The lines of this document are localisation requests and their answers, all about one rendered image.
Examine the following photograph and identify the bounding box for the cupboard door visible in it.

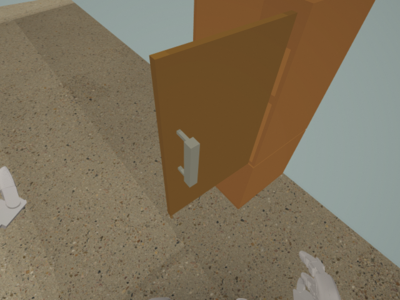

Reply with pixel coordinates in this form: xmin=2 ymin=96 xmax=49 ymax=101
xmin=149 ymin=10 xmax=298 ymax=216

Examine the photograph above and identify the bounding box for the robot right hand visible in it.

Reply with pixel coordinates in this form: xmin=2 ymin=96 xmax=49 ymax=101
xmin=293 ymin=251 xmax=341 ymax=300

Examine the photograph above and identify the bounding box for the handle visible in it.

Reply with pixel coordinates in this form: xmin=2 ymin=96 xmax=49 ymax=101
xmin=176 ymin=129 xmax=200 ymax=187

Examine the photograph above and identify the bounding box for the robot left hand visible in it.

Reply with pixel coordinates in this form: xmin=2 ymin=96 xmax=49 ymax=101
xmin=0 ymin=166 xmax=27 ymax=229

